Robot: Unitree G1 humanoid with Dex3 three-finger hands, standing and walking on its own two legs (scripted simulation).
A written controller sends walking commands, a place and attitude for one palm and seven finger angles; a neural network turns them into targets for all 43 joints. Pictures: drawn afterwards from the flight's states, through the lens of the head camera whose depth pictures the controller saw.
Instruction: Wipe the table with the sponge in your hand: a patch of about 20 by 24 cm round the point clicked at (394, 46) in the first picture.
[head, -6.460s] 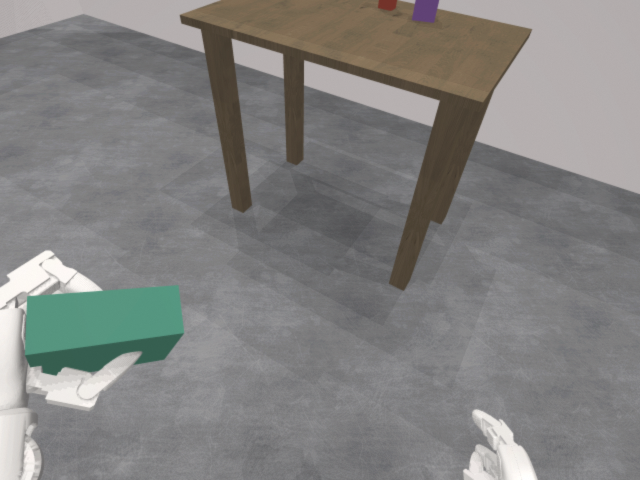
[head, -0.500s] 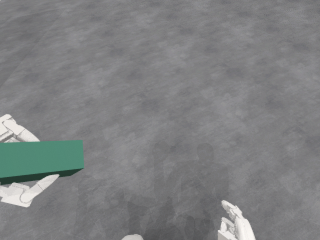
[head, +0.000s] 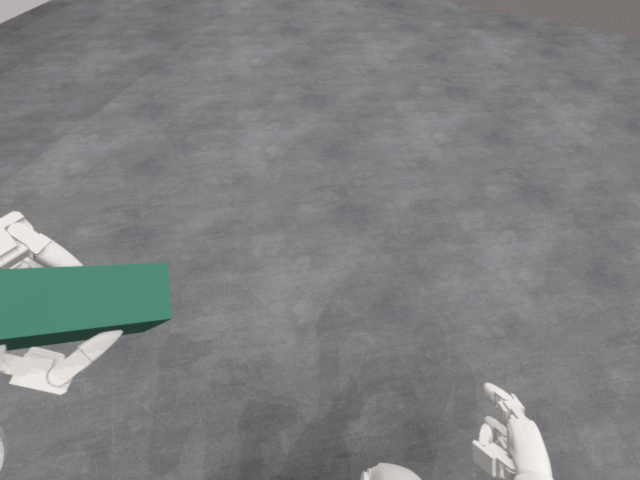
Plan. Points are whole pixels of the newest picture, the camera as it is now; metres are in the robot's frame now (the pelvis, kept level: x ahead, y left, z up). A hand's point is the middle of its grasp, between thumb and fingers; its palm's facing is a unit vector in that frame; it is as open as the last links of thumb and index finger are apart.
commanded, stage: turn to face it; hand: left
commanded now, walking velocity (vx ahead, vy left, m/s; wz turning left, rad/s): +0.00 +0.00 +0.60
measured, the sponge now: (107, 305) +0.23 +0.21 +0.17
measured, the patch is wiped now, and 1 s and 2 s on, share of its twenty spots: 0.00 0.00 0.00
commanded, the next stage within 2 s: none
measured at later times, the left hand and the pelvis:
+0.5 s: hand out of the picture +0.06 +0.22 +0.19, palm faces +0.60 -0.67 -0.43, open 9.0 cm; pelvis -0.07 -0.07 +0.02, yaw +18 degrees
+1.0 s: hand out of the picture -0.12 +0.19 +0.18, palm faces +0.78 -0.41 -0.47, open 9.0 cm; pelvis -0.15 -0.12 +0.00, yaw +36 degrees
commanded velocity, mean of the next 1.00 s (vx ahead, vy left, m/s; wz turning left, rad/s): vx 0.00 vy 0.00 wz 0.60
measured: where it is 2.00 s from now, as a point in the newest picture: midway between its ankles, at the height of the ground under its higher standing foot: outside the picture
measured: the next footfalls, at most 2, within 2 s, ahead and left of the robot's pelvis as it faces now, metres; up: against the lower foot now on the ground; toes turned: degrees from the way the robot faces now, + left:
right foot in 0.24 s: +0.01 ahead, -0.14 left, +0.00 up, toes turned +4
left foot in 0.64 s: -0.15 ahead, +0.07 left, +0.00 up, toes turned +28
